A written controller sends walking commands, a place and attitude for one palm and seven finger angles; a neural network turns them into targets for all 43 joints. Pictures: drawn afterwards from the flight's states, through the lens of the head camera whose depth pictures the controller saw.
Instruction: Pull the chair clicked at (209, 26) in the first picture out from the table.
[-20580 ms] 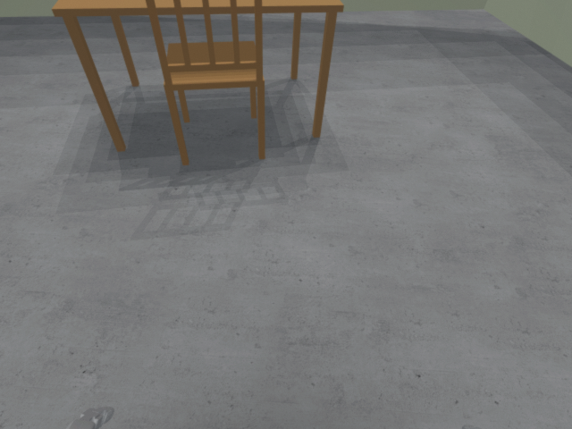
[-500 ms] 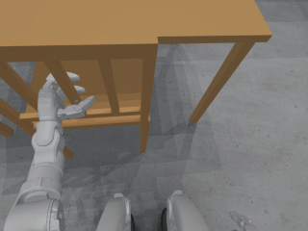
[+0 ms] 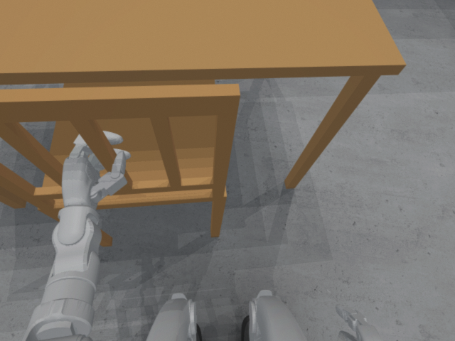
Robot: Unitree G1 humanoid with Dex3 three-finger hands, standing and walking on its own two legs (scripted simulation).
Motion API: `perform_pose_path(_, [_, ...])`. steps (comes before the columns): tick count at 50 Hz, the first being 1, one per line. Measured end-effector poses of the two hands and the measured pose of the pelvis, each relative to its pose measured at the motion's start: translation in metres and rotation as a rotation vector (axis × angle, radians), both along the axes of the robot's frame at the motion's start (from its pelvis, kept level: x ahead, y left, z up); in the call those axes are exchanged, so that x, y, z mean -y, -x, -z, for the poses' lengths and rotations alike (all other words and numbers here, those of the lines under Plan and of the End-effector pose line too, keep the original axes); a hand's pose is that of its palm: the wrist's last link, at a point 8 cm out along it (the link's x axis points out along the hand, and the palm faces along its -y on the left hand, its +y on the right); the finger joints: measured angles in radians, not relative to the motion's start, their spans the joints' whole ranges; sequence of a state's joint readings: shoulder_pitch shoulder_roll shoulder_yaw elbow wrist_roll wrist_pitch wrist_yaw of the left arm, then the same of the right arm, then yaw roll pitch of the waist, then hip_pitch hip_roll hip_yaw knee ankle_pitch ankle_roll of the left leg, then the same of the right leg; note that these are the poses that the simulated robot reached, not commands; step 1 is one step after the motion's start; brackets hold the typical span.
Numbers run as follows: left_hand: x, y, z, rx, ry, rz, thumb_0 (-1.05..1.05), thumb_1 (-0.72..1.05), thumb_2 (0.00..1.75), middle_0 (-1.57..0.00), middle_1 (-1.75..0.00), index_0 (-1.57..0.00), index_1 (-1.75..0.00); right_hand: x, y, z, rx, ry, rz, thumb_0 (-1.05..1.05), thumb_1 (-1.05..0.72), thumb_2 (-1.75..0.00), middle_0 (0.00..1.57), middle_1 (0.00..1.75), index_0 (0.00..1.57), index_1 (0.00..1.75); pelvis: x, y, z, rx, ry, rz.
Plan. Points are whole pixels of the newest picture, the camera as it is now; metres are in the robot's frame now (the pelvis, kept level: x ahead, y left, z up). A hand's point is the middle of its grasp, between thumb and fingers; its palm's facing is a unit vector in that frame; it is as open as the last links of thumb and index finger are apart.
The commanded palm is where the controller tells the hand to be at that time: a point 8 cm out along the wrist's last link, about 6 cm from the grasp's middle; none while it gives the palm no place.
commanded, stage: hook a spindle and tug to test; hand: left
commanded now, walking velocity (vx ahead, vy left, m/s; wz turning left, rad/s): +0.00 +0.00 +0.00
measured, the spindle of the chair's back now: (108, 158) +0.42 +0.21 +0.00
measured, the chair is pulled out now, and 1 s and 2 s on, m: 0.02 0.13 0.23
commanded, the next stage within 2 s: step backward, pulling the chair out in 0.28 s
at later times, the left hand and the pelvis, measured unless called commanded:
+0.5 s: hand (119, 189) +0.36 +0.18 +0.01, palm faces +0.14 -0.98 -0.14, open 5.8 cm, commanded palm +0.33 +0.23 +0.01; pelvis +0.00 -0.01 +0.03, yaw +2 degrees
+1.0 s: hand (142, 224) +0.30 +0.13 +0.02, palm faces +0.07 -0.98 -0.16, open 5.4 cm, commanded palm +0.28 +0.18 +0.03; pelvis -0.03 -0.02 +0.09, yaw +0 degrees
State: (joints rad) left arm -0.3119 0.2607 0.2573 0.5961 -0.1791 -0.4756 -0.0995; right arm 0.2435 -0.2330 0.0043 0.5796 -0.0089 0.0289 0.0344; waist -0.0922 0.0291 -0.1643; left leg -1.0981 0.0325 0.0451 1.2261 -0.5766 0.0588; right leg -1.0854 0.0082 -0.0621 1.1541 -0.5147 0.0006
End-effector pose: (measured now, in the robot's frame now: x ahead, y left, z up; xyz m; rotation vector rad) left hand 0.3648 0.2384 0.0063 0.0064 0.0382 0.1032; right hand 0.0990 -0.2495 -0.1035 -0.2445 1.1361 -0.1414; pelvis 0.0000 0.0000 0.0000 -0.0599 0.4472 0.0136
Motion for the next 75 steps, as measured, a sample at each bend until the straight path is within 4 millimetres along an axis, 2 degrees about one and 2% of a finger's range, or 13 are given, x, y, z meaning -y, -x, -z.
perform_pose_path(12, [0.003,0.021,0.0,0.001,-0.006,-0.004,0.01,0.71,0.8,-0.37,-1.37,-0.37,-1.43,0.001,-0.021,0.002,0.052,-0.005,-0.038,0.01,-0.91,-0.9,0.2,0.3,0.2,0.3,0.004,0.001,0.002,0.009,-0.004,-0.011])
perform_pose_path(21, [0.008,0.032,-0.003,-0.014,-0.024,-0.019,0.01,0.7,0.81,-0.37,-1.36,-0.37,-1.44,0.003,-0.025,0.003,0.071,-0.004,-0.044,0.01,-0.91,-0.9,0.2,0.3,0.2,0.3,0.01,0.007,0.001,0.041,-0.015,-0.018])
perform_pose_path(25, [0.009,0.033,-0.02,-0.204,-0.107,-0.055,0.04,0.7,0.81,-0.36,-1.26,-0.37,-1.44,-0.003,-0.02,-0.027,0.057,-0.003,0.031,0.01,-0.91,-0.9,0.2,0.3,0.2,0.3,0.01,0.005,-0.03,0.133,-0.03,-0.026])
perform_pose_path(29, [0.015,0.039,-0.029,-0.324,-0.07,-0.091,0.06,0.7,0.8,-0.3,-1.14,-0.39,-1.45,-0.006,-0.014,-0.061,0.069,0.007,0.075,0.01,-0.91,-0.9,0.2,0.3,0.2,0.3,0.006,-0.005,-0.06,0.173,-0.036,-0.017])
perform_pose_path(33, [0.023,0.044,-0.031,-0.377,-0.054,-0.079,0.07,0.7,0.78,-0.28,-1.08,-0.44,-1.45,0.001,-0.005,-0.081,0.041,0.058,0.073,0.01,-0.91,-0.9,0.2,0.3,0.2,0.3,0.004,-0.005,-0.076,0.211,-0.032,-0.017])
perform_pose_path(37, [0.027,0.046,-0.033,-0.408,-0.078,-0.037,0.07,0.69,0.76,-0.29,-1.1,-0.47,-1.45,0.011,0.007,-0.093,0.017,0.104,0.08,0.01,-0.91,-0.9,0.2,0.3,0.2,0.3,0.002,0.002,-0.085,0.249,-0.029,-0.02])
perform_pose_path(43, [0.036,0.057,-0.034,-0.43,-0.104,-0.005,0.06,0.69,0.74,-0.3,-1.11,-0.48,-1.45,0.018,0.029,-0.091,0.012,0.096,0.105,0.01,-0.91,-0.9,0.2,0.3,0.2,0.3,0.004,0.016,-0.087,0.306,-0.049,0.007])
perform_pose_path(54, [0.067,0.102,-0.036,-0.458,-0.114,-0.013,0.05,0.68,0.74,-0.29,-1.12,-0.49,-1.45,0.02,0.057,-0.075,-0.011,0.011,0.101,0.01,-0.91,-0.9,0.2,0.3,0.2,0.3,0.027,0.041,-0.092,0.35,-0.05,0.0])
perform_pose_path(59, [0.077,0.117,-0.037,-0.475,-0.109,-0.016,0.05,0.68,0.74,-0.28,-1.12,-0.49,-1.45,0.032,0.063,-0.078,0.016,0.031,0.095,0.01,-0.91,-0.9,0.2,0.3,0.2,0.3,0.029,0.054,-0.094,0.37,-0.05,-0.018])
perform_pose_path(65, [0.079,0.13,-0.038,-0.487,-0.109,0.015,0.05,0.68,0.73,-0.26,-1.12,-0.49,-1.45,0.041,0.073,-0.09,0.045,0.087,0.09,0.01,-0.91,-0.9,0.2,0.3,0.2,0.3,0.019,0.067,-0.097,0.388,-0.049,-0.031])
perform_pose_path(71, [0.073,0.138,-0.038,-0.479,-0.125,0.063,0.04,0.68,0.74,-0.25,-1.13,-0.49,-1.45,0.029,0.079,-0.098,0.078,0.105,0.081,0.01,-0.91,-0.9,0.2,0.3,0.2,0.3,0.01,0.077,-0.096,0.397,-0.051,-0.016])
perform_pose_path(75, [0.071,0.143,-0.038,-0.475,-0.13,0.062,0.04,0.67,0.75,-0.25,-1.14,-0.49,-1.45,0.014,0.079,-0.092,0.089,0.07,0.05,0.01,-0.91,-0.9,0.2,0.3,0.2,0.3,0.012,0.082,-0.094,0.403,-0.054,-0.024])
